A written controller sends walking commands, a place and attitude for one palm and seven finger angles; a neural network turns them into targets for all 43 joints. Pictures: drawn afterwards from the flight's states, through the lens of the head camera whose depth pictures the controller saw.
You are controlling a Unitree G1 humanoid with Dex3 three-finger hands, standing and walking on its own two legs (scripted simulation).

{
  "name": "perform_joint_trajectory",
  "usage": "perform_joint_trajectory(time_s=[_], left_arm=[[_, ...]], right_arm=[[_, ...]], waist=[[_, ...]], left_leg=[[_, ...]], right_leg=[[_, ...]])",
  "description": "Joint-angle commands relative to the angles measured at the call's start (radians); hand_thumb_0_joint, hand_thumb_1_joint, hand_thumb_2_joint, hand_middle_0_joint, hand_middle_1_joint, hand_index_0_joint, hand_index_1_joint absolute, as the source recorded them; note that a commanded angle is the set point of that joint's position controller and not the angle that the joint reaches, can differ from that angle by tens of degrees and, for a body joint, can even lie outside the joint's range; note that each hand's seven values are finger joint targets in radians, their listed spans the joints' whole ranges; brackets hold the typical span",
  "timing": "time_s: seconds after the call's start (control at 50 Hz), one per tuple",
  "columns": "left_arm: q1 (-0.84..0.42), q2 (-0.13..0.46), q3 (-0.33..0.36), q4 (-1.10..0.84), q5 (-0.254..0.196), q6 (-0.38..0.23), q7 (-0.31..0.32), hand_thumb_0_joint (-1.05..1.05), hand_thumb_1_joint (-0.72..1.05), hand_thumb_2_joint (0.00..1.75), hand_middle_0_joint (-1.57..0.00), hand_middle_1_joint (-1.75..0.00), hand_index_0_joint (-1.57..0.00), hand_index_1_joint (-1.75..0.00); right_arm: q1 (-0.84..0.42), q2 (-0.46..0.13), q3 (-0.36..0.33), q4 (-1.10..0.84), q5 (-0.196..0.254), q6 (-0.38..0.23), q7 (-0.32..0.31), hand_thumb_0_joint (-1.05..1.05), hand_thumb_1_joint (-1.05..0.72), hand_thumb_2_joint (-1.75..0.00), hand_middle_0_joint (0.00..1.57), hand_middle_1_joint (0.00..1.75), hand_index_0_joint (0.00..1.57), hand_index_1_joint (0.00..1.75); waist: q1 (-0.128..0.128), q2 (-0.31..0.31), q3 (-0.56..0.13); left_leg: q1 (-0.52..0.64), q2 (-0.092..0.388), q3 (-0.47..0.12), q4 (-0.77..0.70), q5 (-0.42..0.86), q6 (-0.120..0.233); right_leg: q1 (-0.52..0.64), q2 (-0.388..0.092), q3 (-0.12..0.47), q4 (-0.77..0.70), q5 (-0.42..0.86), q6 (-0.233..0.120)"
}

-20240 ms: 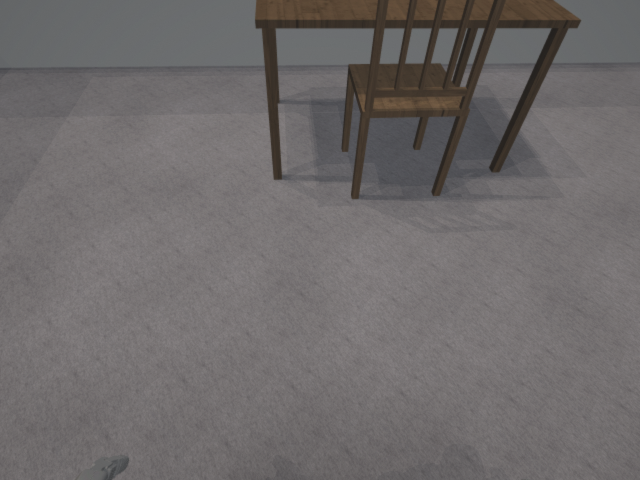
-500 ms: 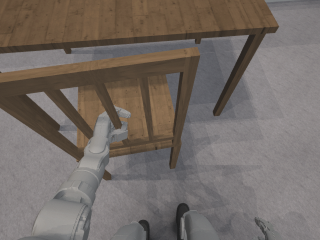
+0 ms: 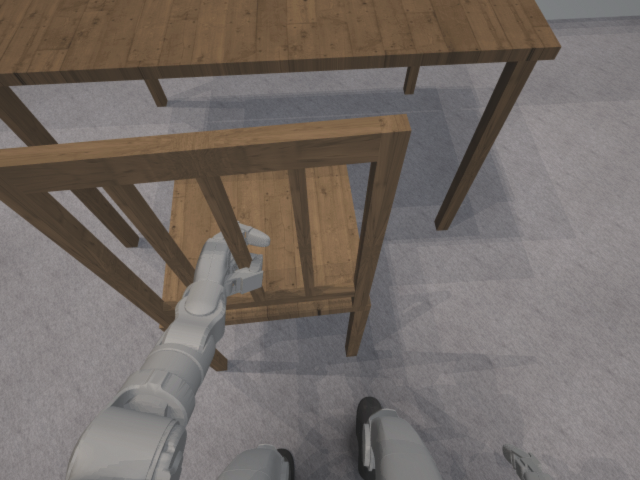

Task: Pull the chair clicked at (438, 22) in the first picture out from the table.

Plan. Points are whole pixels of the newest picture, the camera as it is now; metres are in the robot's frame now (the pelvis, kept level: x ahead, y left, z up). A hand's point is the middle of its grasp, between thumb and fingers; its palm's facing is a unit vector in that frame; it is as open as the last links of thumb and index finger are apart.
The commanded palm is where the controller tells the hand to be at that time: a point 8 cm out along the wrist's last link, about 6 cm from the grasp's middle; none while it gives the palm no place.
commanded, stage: step backward, pulling the chair out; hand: left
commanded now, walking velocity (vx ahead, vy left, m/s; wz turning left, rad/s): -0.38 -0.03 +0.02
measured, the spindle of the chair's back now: (240, 251) +0.41 +0.11 -0.03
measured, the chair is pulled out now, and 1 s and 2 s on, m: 0.28 0.37 0.55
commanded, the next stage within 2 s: none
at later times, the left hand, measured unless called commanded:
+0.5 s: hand (250, 294) +0.35 +0.10 -0.05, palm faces -0.10 -0.98 -0.18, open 5.2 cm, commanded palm +0.35 +0.15 -0.05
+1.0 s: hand (243, 337) +0.29 +0.10 -0.05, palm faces -0.10 -0.98 -0.17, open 5.1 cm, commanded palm +0.28 +0.15 -0.04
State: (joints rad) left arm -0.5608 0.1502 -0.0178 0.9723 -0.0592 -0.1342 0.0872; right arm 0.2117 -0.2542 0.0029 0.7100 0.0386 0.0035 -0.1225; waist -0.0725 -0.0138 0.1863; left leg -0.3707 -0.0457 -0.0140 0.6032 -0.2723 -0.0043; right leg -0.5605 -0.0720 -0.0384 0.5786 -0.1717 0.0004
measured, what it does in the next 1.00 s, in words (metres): walks backwards: left foot, then right foot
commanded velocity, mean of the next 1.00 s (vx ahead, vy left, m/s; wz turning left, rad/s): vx -0.38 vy -0.01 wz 0.01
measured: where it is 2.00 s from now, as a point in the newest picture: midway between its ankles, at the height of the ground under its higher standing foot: outside the picture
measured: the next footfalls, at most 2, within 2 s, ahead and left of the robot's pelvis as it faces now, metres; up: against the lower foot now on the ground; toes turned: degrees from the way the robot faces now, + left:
left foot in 0.20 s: +0.03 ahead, +0.13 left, +0.00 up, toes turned +0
right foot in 0.38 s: +0.04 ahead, -0.12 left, +0.00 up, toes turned -3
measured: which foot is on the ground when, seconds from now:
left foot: down 0.00-0.10, up 0.12-0.18, down 0.20-0.76, up 0.78-0.92, down 0.94-1.00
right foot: down 0.00-0.26, up 0.28-0.36, down 0.38-1.00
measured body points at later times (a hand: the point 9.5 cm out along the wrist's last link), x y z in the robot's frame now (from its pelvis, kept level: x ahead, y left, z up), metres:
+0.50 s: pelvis -0.04 +0.01 +0.00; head +0.06 +0.00 +0.44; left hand +0.35 +0.15 -0.04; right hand +0.05 -0.25 -0.14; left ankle -0.01 +0.13 -0.72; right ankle +0.03 -0.12 -0.72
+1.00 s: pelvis -0.11 +0.02 +0.01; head +0.00 +0.01 +0.44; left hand +0.29 +0.15 -0.04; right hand -0.02 -0.26 -0.13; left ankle -0.11 +0.15 -0.72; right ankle +0.00 -0.12 -0.72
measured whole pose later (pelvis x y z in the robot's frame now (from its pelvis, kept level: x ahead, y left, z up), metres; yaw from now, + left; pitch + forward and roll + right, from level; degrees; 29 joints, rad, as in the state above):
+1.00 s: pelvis -0.11 +0.02 +0.01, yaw +1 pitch +3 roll +2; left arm -0.63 0.16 -0.02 0.99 -0.04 -0.11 0.09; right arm 0.17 -0.27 -0.01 0.74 0.04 0.01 -0.13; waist -0.09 -0.03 0.20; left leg -0.33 -0.02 -0.01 0.56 -0.26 -0.02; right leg -0.49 -0.09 -0.03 0.54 -0.08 0.02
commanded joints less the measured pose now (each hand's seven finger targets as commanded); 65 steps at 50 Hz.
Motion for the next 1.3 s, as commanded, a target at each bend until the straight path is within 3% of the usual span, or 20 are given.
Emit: perform_joint_trajectory(time_s=[0.0,0.08,0.16,0.24,0.3,0.36,0.4,0.48,0.58,0.66,0.74,0.78,0.86,0.94,1.02,1.08,1.12,1.18,1.24,1.28], left_arm=[[-0.387,0.171,0.025,-0.217,0.026,-0.082,0.011,0.00,0.90,0.90,-0.50,-1.45,-0.50,-1.45],[-0.332,0.204,0.034,-0.154,0.025,-0.080,0.009,0.00,0.90,0.90,-0.50,-1.45,-0.50,-1.45],[-0.342,0.180,0.032,-0.128,0.031,-0.084,0.017,0.00,0.90,0.90,-0.50,-1.45,-0.50,-1.45],[-0.360,0.126,0.003,-0.227,0.042,-0.090,0.016,0.00,0.90,0.90,-0.50,-1.45,-0.50,-1.45],[-0.442,0.114,0.014,-0.208,0.032,-0.090,0.005,0.00,0.90,0.90,-0.50,-1.45,-0.50,-1.45],[-0.414,0.141,0.011,-0.110,0.034,-0.096,0.008,0.00,0.90,0.90,-0.50,-1.45,-0.50,-1.45],[-0.434,0.134,-0.012,-0.142,0.037,-0.102,-0.009,0.00,0.90,0.90,-0.50,-1.45,-0.50,-1.45],[-0.417,0.171,0.015,-0.139,0.039,-0.098,0.005,0.00,0.90,0.90,-0.50,-1.45,-0.50,-1.45],[-0.402,0.116,0.015,-0.159,0.049,-0.109,-0.002,0.00,0.90,0.90,-0.50,-1.45,-0.50,-1.45],[-0.373,0.143,0.032,-0.154,0.047,-0.117,0.001,0.00,0.90,0.90,-0.50,-1.45,-0.50,-1.45],[-0.337,0.244,0.073,-0.147,0.030,-0.112,0.006,0.00,0.90,0.90,-0.50,-1.45,-0.50,-1.45],[-0.333,0.236,0.059,-0.141,0.032,-0.089,0.001,0.00,0.90,0.90,-0.50,-1.45,-0.50,-1.45],[-0.322,0.215,0.065,-0.152,0.036,-0.062,0.012,0.00,0.90,0.90,-0.50,-1.45,-0.50,-1.45],[-0.356,0.129,0.000,-0.196,0.024,-0.049,0.005,0.00,0.90,0.90,-0.50,-1.45,-0.50,-1.45],[-0.431,0.095,-0.008,-0.245,0.041,-0.076,-0.002,0.00,0.90,0.90,-0.50,-1.45,-0.50,-1.45],[-0.397,0.139,0.022,-0.190,0.040,-0.092,0.005,0.00,0.90,0.90,-0.50,-1.45,-0.50,-1.45],[-0.415,0.172,0.026,-0.187,0.039,-0.102,0.005,0.00,0.90,0.90,-0.50,-1.45,-0.50,-1.45],[-0.343,0.217,0.057,-0.122,0.035,-0.074,-0.004,0.00,0.90,0.90,-0.50,-1.45,-0.50,-1.45],[-0.347,0.198,0.043,-0.129,0.031,-0.063,0.003,0.00,0.90,0.90,-0.50,-1.45,-0.50,-1.45],[-0.341,0.165,0.027,-0.167,0.030,-0.061,0.007,0.00,0.90,0.90,-0.50,-1.45,-0.50,-1.45]], right_arm=[[0.037,-0.133,-0.052,-0.068,0.018,-0.026,-0.019,0.00,-0.90,-0.90,0.20,0.30,0.20,0.30],[0.049,-0.122,-0.043,-0.043,0.030,-0.037,-0.005,0.00,-0.90,-0.90,0.20,0.30,0.20,0.30],[0.066,-0.115,-0.010,-0.012,0.019,-0.055,-0.012,0.00,-0.90,-0.90,0.20,0.30,0.20,0.30],[-0.015,-0.151,-0.034,-0.098,-0.015,-0.047,-0.017,0.00,-0.90,-0.90,0.20,0.30,0.20,0.30],[0.009,-0.123,-0.038,-0.058,-0.001,-0.046,-0.015,0.00,-0.90,-0.90,0.20,0.30,0.20,0.30],[0.071,-0.143,-0.056,-0.012,0.009,-0.067,-0.015,0.00,-0.90,-0.90,0.20,0.30,0.20,0.30],[0.038,-0.118,-0.032,-0.012,0.002,-0.065,-0.010,0.00,-0.90,-0.90,0.20,0.30,0.20,0.30],[0.032,-0.147,-0.040,0.002,0.003,-0.057,-0.032,0.00,-0.90,-0.90,0.20,0.30,0.20,0.30],[0.009,-0.125,-0.049,-0.038,-0.021,-0.025,0.006,0.00,-0.90,-0.90,0.20,0.30,0.20,0.30],[0.006,-0.121,-0.049,-0.049,-0.012,-0.031,0.014,0.00,-0.90,-0.90,0.20,0.30,0.20,0.30],[0.006,-0.126,-0.054,-0.054,0.015,-0.033,-0.010,0.00,-0.90,-0.90,0.20,0.30,0.20,0.30],[-0.023,-0.123,-0.044,-0.061,0.016,-0.034,-0.008,0.00,-0.90,-0.90,0.20,0.30,0.20,0.30],[0.013,-0.121,-0.022,-0.030,0.005,-0.045,-0.020,0.00,-0.90,-0.90,0.20,0.30,0.20,0.30],[0.019,-0.158,-0.052,-0.068,0.004,-0.012,-0.020,0.00,-0.90,-0.90,0.20,0.30,0.20,0.30],[-0.013,-0.118,-0.044,-0.089,-0.017,0.002,0.001,0.00,-0.90,-0.90,0.20,0.30,0.20,0.30],[0.033,-0.121,-0.057,-0.061,-0.004,-0.002,-0.002,0.00,-0.90,-0.90,0.20,0.30,0.20,0.30],[0.045,-0.119,-0.055,-0.044,0.003,-0.011,-0.012,0.00,-0.90,-0.90,0.20,0.30,0.20,0.30],[0.016,-0.117,-0.042,-0.042,0.016,-0.021,-0.016,0.00,-0.90,-0.90,0.20,0.30,0.20,0.30],[0.021,-0.128,-0.026,-0.019,0.010,-0.032,-0.025,0.00,-0.90,-0.90,0.20,0.30,0.20,0.30],[0.013,-0.149,-0.029,-0.045,0.000,-0.028,-0.032,0.00,-0.90,-0.90,0.20,0.30,0.20,0.30]], waist=[[0.024,-0.032,-0.594],[0.057,-0.185,-0.484],[0.012,-0.107,-0.559],[0.057,0.388,-0.456],[0.055,0.097,-0.493],[0.017,-0.180,-0.593],[0.034,-0.042,-0.542],[0.019,-0.016,-0.643],[0.031,0.255,-0.611],[0.039,0.135,-0.553],[0.032,-0.091,-0.634],[0.051,-0.090,-0.587],[0.028,-0.100,-0.600],[0.027,0.106,-0.589],[0.039,0.270,-0.522],[0.030,0.051,-0.570],[0.013,-0.071,-0.638],[0.045,-0.126,-0.613],[0.030,-0.098,-0.572],[0.028,0.042,-0.586]], left_leg=[[0.003,0.141,-0.053,-0.039,0.234,0.005],[0.062,0.015,-0.021,0.245,-0.273,-0.024],[0.171,0.049,-0.002,-0.065,-0.130,-0.010],[-0.114,0.318,-0.255,-0.348,-0.076,0.120],[0.056,0.319,-0.209,-0.125,0.383,0.119],[0.084,0.131,-0.036,0.118,0.285,-0.040],[0.030,0.096,-0.061,0.106,-0.099,-0.049],[0.202,0.165,-0.058,-0.097,0.496,-0.021],[0.305,0.309,-0.179,-0.119,0.802,0.069],[0.170,0.291,-0.151,-0.064,0.601,0.057],[0.076,0.100,-0.034,0.153,-0.003,-0.051],[-0.002,0.063,-0.075,0.250,-0.219,-0.046],[0.079,0.091,-0.063,-0.023,-0.086,-0.037],[0.244,0.267,-0.125,-0.133,0.649,0.033],[0.137,0.315,-0.139,-0.156,0.574,0.064],[0.165,0.257,-0.083,-0.009,0.570,0.003],[0.112,0.142,-0.010,0.104,0.205,-0.056],[0.029,0.084,-0.058,0.189,-0.216,-0.047],[0.117,0.103,-0.032,-0.021,-0.107,-0.031],[0.163,0.191,-0.095,-0.216,0.257,0.010]], right_leg=[[0.507,-0.128,0.149,-0.045,0.310,-0.036],[0.225,-0.297,0.294,-0.374,-0.293,-0.130],[0.280,-0.203,0.108,-0.237,-0.092,-0.049],[0.345,0.013,0.011,0.284,-0.198,0.010],[0.345,0.006,0.051,0.121,-0.086,0.000],[0.530,-0.201,0.213,-0.078,0.724,-0.096],[0.469,-0.276,0.223,-0.122,0.620,-0.138],[0.485,-0.141,0.082,-0.003,0.621,-0.026],[0.294,0.004,0.039,0.124,-0.054,-0.003],[0.409,-0.030,0.077,-0.008,0.213,-0.022],[0.520,-0.267,0.257,-0.135,0.649,-0.133],[0.477,-0.330,0.275,-0.185,0.523,-0.161],[0.526,-0.249,0.143,-0.109,0.550,-0.101],[0.403,-0.040,0.040,0.045,0.361,0.010],[0.366,-0.018,0.036,0.134,-0.016,-0.012],[0.464,-0.094,0.097,-0.016,0.469,-0.041],[0.564,-0.228,0.182,-0.076,0.773,-0.111],[0.525,-0.308,0.214,-0.141,0.673,-0.144],[0.440,-0.248,0.129,-0.148,0.382,-0.088],[0.408,-0.100,0.037,-0.022,0.231,0.000]])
